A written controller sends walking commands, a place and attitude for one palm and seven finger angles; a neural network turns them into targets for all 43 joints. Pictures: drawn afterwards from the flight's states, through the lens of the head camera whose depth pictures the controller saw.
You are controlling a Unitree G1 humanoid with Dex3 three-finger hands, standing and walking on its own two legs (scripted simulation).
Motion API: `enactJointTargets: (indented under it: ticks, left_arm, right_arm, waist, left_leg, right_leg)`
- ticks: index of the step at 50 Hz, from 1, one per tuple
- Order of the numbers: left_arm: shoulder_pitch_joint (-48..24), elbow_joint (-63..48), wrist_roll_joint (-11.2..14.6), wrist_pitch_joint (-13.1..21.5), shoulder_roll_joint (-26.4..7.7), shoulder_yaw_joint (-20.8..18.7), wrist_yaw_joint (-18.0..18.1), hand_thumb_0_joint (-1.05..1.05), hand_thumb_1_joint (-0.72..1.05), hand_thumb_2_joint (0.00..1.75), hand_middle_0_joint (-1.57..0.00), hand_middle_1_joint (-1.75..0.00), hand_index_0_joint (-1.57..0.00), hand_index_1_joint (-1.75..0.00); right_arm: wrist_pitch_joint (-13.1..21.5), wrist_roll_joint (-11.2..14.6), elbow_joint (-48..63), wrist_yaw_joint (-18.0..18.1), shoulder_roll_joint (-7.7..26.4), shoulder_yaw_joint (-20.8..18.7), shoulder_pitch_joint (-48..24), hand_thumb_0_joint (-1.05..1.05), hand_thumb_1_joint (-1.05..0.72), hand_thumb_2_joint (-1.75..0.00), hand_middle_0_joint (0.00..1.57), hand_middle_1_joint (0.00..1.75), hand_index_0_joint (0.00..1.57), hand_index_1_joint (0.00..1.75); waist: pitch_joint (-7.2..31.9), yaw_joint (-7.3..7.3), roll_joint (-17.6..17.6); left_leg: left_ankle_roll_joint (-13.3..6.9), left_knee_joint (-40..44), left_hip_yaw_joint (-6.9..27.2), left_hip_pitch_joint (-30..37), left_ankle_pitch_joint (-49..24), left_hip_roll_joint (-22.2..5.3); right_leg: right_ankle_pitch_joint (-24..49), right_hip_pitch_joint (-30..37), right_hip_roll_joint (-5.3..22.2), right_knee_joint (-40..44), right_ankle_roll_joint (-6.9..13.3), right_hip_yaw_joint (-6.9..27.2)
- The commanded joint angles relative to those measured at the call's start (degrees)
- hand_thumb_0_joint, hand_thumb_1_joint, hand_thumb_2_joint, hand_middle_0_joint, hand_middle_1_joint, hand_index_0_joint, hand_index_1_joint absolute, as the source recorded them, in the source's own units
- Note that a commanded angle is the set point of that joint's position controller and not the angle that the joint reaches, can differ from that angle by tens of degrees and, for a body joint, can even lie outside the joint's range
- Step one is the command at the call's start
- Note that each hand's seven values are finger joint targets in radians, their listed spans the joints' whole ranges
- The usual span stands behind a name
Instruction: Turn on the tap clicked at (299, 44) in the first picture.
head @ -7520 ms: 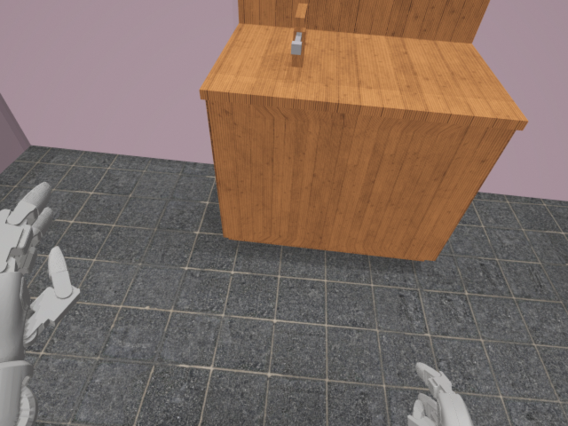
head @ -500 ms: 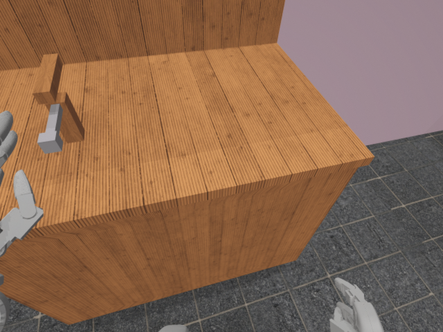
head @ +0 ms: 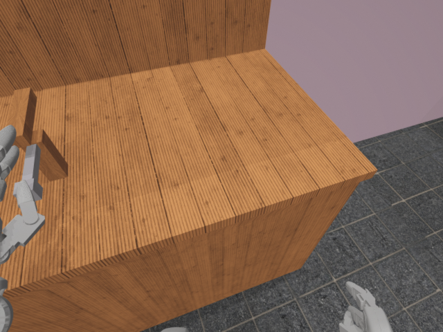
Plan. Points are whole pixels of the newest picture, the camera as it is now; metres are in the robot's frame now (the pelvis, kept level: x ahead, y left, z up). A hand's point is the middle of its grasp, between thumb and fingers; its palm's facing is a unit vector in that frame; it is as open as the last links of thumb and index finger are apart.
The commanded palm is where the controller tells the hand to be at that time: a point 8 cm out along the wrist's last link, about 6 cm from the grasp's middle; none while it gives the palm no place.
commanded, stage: come to a stop and stand still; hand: left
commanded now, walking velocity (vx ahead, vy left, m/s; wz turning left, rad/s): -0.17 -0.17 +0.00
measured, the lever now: (28, 191) +0.29 +0.34 +0.11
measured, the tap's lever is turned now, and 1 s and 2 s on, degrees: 0 0 0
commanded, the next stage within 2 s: look again from close up in 0.98 s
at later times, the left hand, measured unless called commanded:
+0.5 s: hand (38, 213) +0.22 +0.26 +0.17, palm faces +0.31 -0.85 -0.43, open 7.4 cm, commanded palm +0.15 +0.30 +0.19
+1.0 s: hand out of the picture +0.21 +0.32 +0.17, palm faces +0.39 -0.84 -0.37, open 7.4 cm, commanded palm +0.15 +0.35 +0.19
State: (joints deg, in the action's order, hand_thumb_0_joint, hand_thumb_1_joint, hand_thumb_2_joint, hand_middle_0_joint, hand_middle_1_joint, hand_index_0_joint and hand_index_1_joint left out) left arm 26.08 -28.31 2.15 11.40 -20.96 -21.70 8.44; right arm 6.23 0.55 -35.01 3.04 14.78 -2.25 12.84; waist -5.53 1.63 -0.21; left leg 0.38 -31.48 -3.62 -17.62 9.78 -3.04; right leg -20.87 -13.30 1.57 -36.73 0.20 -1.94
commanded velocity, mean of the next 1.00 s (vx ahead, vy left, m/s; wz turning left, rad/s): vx -0.01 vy -0.02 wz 0.00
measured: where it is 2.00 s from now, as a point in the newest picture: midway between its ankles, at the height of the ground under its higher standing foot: outside the picture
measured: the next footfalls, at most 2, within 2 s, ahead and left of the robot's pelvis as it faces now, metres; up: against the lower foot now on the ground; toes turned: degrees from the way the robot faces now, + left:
none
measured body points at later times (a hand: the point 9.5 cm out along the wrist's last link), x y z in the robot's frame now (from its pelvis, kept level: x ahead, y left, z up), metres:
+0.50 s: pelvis -0.02 +0.03 +0.00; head +0.01 +0.02 +0.45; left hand +0.20 +0.30 +0.19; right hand +0.17 -0.21 -0.07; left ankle +0.06 +0.14 -0.72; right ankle -0.01 -0.11 -0.73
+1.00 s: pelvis -0.02 +0.07 +0.01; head -0.01 +0.09 +0.46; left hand +0.18 +0.36 +0.19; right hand +0.17 -0.13 -0.06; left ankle +0.06 +0.14 -0.73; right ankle -0.01 -0.11 -0.72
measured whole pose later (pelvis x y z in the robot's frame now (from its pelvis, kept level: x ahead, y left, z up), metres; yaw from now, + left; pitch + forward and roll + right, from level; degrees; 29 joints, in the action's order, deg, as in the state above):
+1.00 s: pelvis -0.02 +0.07 +0.01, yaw +0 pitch -3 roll -3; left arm 21.0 -23.5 0.2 10.8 -20.1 -19.4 5.5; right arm 8.8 0.8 -33.0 0.9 9.1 2.4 11.4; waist -3.6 2.2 -0.2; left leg -4.0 -28.6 -3.6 -17.3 9.1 -0.1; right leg -12.9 -8.7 2.0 -23.7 -1.3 1.2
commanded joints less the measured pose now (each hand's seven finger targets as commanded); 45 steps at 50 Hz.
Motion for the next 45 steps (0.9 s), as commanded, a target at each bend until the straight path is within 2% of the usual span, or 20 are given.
enactJointTargets:
  ticks: [1, 5, 9, 12, 13, 14, 15, 17, 19, 21, 23, 24, 25, 28, 29, 31, 35, 39, 44, 45]
  left_arm:
    - [-6.5, -12.0, -0.2, 2.6, -9.1, -4.9, 0.9, 0.00, 0.90, 0.90, -0.20, -0.30, -0.20, -0.30]
    - [-4.8, -15.7, -0.4, 3.0, -10.4, -6.7, 0.7, 0.00, 0.90, 0.90, -0.20, -0.30, -0.20, -0.30]
    - [-0.4, -12.4, 1.2, 1.4, -9.2, -6.2, 0.1, 0.00, 0.90, 0.90, -0.20, -0.30, -0.20, -0.30]
    - [-3.9, -10.1, 1.5, 0.4, -8.7, -5.0, 0.2, 0.00, 0.90, 0.90, -0.20, -0.30, -0.20, -0.30]
    - [-58.5, -18.4, -6.0, 6.1, -52.1, -36.4, -1.5, 0.00, 0.90, 0.90, -0.20, -0.30, -0.20, -0.30]
    - [-42.0, 4.4, -1.4, 2.5, -30.2, -20.7, -2.4, 0.00, 0.90, 0.90, -0.20, -0.30, -0.20, -0.30]
    - [-31.3, 6.4, -0.8, 1.7, -15.2, -8.7, -3.9, 0.00, 0.90, 0.90, -0.20, -0.30, -0.20, -0.30]
    - [-17.4, 2.9, 0.4, 0.5, -8.6, -2.9, -5.0, 0.00, 0.90, 0.90, -0.20, -0.30, -0.20, -0.30]
    - [-7.6, -4.1, 0.9, -0.5, -2.7, 1.7, -5.1, 0.00, 0.90, 0.90, -0.20, -0.30, -0.20, -0.30]
    - [-4.1, -9.9, 0.1, -0.8, -7.6, -2.1, -4.3, 0.00, 0.90, 0.90, -0.20, -0.30, -0.20, -0.30]
    - [-1.8, -10.2, 0.7, -0.3, -12.5, -7.5, -3.4, 0.00, 0.90, 0.90, -0.20, -0.30, -0.20, -0.30]
    - [-1.0, -11.3, 0.9, 0.3, -17.1, -12.2, -2.3, 0.00, 0.90, 0.90, -0.20, -0.30, -0.20, -0.30]
    - [-2.4, -12.3, 1.4, 0.9, -14.0, -10.9, -2.1, 0.00, 0.90, 0.90, -0.20, -0.30, -0.20, -0.30]
    - [-7.9, -12.8, 1.2, 3.1, -13.2, -10.3, -1.3, 0.00, 0.90, 0.90, -0.20, -0.30, -0.20, -0.30]
    - [-10.7, -14.1, 0.3, 3.5, -15.4, -11.5, -0.9, 0.00, 0.90, 0.90, -0.20, -0.30, -0.20, -0.30]
    - [-12.5, -11.7, -0.6, 3.9, -12.8, -9.2, -1.0, 0.00, 0.90, 0.90, -0.20, -0.30, -0.20, -0.30]
    - [-9.4, -8.5, -1.2, 4.0, -8.4, -4.8, -1.7, 0.00, 0.90, 0.90, -0.20, -0.30, -0.20, -0.30]
    - [-8.1, -8.3, -2.0, 3.6, -7.1, -2.8, -1.7, 0.00, 0.90, 0.90, -0.20, -0.30, -0.20, -0.30]
    - [-10.2, -7.6, -2.0, 3.3, -10.6, -5.9, -1.2, 0.00, 0.90, 0.90, -0.20, -0.30, -0.20, -0.30]
    - [-11.0, -7.3, -1.8, 3.4, -8.5, -3.9, -1.5, 0.00, 0.90, 0.90, -0.20, -0.30, -0.20, -0.30]
  right_arm:
    - [3.7, 0.4, 10.2, 0.5, 2.7, -0.5, -6.0, 0.00, -0.90, -0.90, 0.20, 0.30, 0.20, 0.30]
    - [4.3, 0.0, 10.4, -0.4, 2.9, -0.2, -6.3, 0.00, -0.90, -0.90, 0.20, 0.30, 0.20, 0.30]
    - [3.3, 0.0, 10.5, -0.4, 2.0, 0.2, -6.2, 0.00, -0.90, -0.90, 0.20, 0.30, 0.20, 0.30]
    - [2.6, -0.3, 9.9, 0.2, 1.6, 1.0, -6.4, 0.00, -0.90, -0.90, 0.20, 0.30, 0.20, 0.30]
    - [5.4, -3.1, 8.5, 0.7, 5.0, -2.2, -1.6, 0.00, -0.90, -0.90, 0.20, 0.30, 0.20, 0.30]
    - [3.0, 1.2, 5.9, 0.9, 1.9, -0.7, -5.0, 0.00, -0.90, -0.90, 0.20, 0.30, 0.20, 0.30]
    - [3.9, 0.3, 8.8, -0.2, 4.0, -2.0, -5.3, 0.00, -0.90, -0.90, 0.20, 0.30, 0.20, 0.30]
    - [3.8, 1.4, 11.1, -2.2, 4.8, -2.1, -4.0, 0.00, -0.90, -0.90, 0.20, 0.30, 0.20, 0.30]
    - [3.5, 2.4, 13.5, -4.7, 3.0, -1.2, -6.2, 0.00, -0.90, -0.90, 0.20, 0.30, 0.20, 0.30]
    - [3.0, 2.3, 15.5, -4.9, 3.9, -1.0, -7.1, 0.00, -0.90, -0.90, 0.20, 0.30, 0.20, 0.30]
    - [2.7, 1.8, 15.7, -3.3, 3.3, -0.8, -7.1, 0.00, -0.90, -0.90, 0.20, 0.30, 0.20, 0.30]
    - [2.2, 1.9, 15.2, -2.3, 3.6, -0.8, -6.9, 0.00, -0.90, -0.90, 0.20, 0.30, 0.20, 0.30]
    - [2.3, 1.3, 15.1, -1.6, 2.6, -0.2, -6.9, 0.00, -0.90, -0.90, 0.20, 0.30, 0.20, 0.30]
    - [3.1, 0.9, 14.0, -0.1, 3.6, -0.1, -7.2, 0.00, -0.90, -0.90, 0.20, 0.30, 0.20, 0.30]
    - [3.2, 0.9, 14.0, 0.1, 4.4, -0.1, -7.8, 0.00, -0.90, -0.90, 0.20, 0.30, 0.20, 0.30]
    - [4.4, 1.2, 13.8, -0.2, 4.1, 0.0, -6.5, 0.00, -0.90, -0.90, 0.20, 0.30, 0.20, 0.30]
    - [6.0, 1.1, 12.0, -1.3, 4.6, -0.1, -4.8, 0.00, -0.90, -0.90, 0.20, 0.30, 0.20, 0.30]
    - [6.7, 1.1, 11.0, -1.9, 4.5, 0.0, -5.4, 0.00, -0.90, -0.90, 0.20, 0.30, 0.20, 0.30]
    - [5.8, 0.8, 10.4, -1.6, 3.8, 0.7, -6.1, 0.00, -0.90, -0.90, 0.20, 0.30, 0.20, 0.30]
    - [5.7, 0.5, 10.5, -1.4, 3.5, 0.9, -6.0, 0.00, -0.90, -0.90, 0.20, 0.30, 0.20, 0.30]
  waist:
    - [12.1, -0.44, -12.3]
    - [12.9, -0.07, -10.2]
    - [12.4, -0.95, 1.6]
    - [11.8, -1.12, -0.7]
    - [1.8, 2.15, 11.0]
    - [6.2, -0.65, -3.1]
    - [12.9, 0.10, -8.6]
    - [17.7, 0.18, -9.2]
    - [18.8, 1.06, -7.1]
    - [13.6, 1.08, 1.2]
    - [8.7, 0.22, 15.3]
    - [9.1, 0.15, 15.2]
    - [9.4, -0.77, 11.4]
    - [7.5, -0.78, -6.8]
    - [7.2, -0.32, -10.8]
    - [8.3, -0.04, -14.7]
    - [9.6, -0.26, -5.5]
    - [8.6, -0.39, -7.6]
    - [8.0, -0.17, -5.4]
    - [7.6, -0.35, -4.7]
  left_leg:
    - [-6.6, 10.3, 13.5, 11.5, -29.0, -10.4]
    - [-4.9, 9.1, 9.4, 5.2, -12.4, -9.8]
    - [0.7, 1.6, 1.3, 6.2, -3.4, -0.6]
    - [0.8, 2.9, 1.4, 8.0, -4.0, 0.1]
    - [-0.7, -2.8, -1.2, -0.2, -5.2, -0.4]
    - [-1.0, 4.2, 0.2, 7.3, -10.0, -1.1]
    - [-1.8, 2.7, 0.8, 17.0, -12.7, -1.7]
    - [-4.7, 2.1, 1.4, 20.7, -20.0, -3.9]
    - [-6.0, 3.8, 4.1, 17.2, -19.4, -5.7]
    - [-4.1, 3.4, 3.2, 6.8, -4.5, -4.9]
    - [-1.3, -2.3, 0.7, 4.6, 9.5, 1.3]
    - [-1.0, -2.5, 0.7, 6.6, 8.4, 2.2]
    - [-1.1, -0.4, 1.2, 6.9, 7.4, 2.2]
    - [-2.2, 8.7, 5.6, 7.0, 10.2, -1.2]
    - [-2.8, 12.5, 8.2, 6.2, 13.6, -3.3]
    - [-4.6, 16.5, 11.0, 1.3, 21.7, -5.7]
    - [-3.9, 13.3, 9.5, 4.2, 19.7, -4.1]
    - [-3.3, 15.3, 10.4, 5.5, 20.3, -4.3]
    - [-2.7, 16.4, 10.5, 4.0, 21.1, -4.5]
    - [-2.9, 16.3, 10.4, 3.3, 21.9, -4.3]
  right_leg:
    - [-1.9, -4.2, -1.8, -3.7, -0.9, 0.7]
    - [3.2, 3.3, -1.0, 7.3, -0.1, 1.6]
    - [19.0, 0.8, 2.6, 17.1, 1.8, 9.0]
    - [19.1, -0.8, 2.6, 17.7, 1.3, 8.4]
    - [34.5, -5.7, 5.1, 25.1, -2.0, 12.6]
    - [37.3, -2.7, 8.5, 15.0, 3.6, 8.2]
    - [36.7, -3.2, 4.7, 8.9, 2.5, 10.0]
    - [31.2, -2.9, 1.5, 3.6, -2.7, 5.4]
    - [18.2, -0.2, -0.1, 2.5, -2.8, 1.9]
    - [13.4, 3.2, 0.8, 11.5, -1.6, 3.0]
    - [4.8, -3.9, 5.1, 20.2, 2.2, 9.3]
    - [4.5, -6.3, 7.0, 20.0, 4.7, 10.4]
    - [3.7, -6.0, 7.2, 18.8, 5.0, 9.3]
    - [0.8, -4.6, 1.7, 14.8, 2.4, 6.3]
    - [-0.1, -3.3, -0.1, 12.3, 1.6, 3.9]
    - [1.8, 2.9, -1.7, 8.4, 0.6, 0.4]
    - [3.7, 2.3, -1.1, 13.9, 0.8, 1.0]
    - [3.2, 0.1, -1.4, 13.8, 0.6, 1.4]
    - [3.0, 1.0, -1.1, 14.8, 0.7, 1.6]
    - [3.2, 1.1, -1.0, 15.6, 0.8, 1.6]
